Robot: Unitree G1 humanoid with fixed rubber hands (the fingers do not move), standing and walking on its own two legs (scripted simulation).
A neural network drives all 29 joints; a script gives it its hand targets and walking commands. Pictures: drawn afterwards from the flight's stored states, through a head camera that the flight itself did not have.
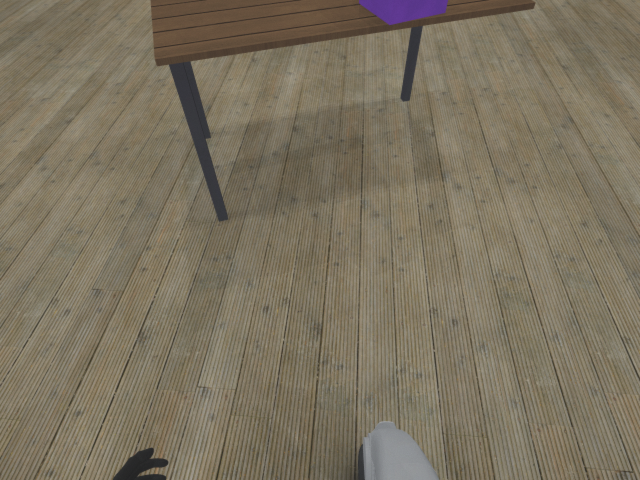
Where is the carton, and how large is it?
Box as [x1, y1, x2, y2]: [359, 0, 447, 24]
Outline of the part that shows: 359,0 359,3 389,24 444,12 447,0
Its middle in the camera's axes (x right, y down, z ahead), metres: +0.27 -0.86 +1.20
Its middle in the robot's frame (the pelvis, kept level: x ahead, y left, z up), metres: +1.47 -0.35 +0.09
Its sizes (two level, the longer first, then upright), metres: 0.210 0.200 0.250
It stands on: a table, 0.71 m high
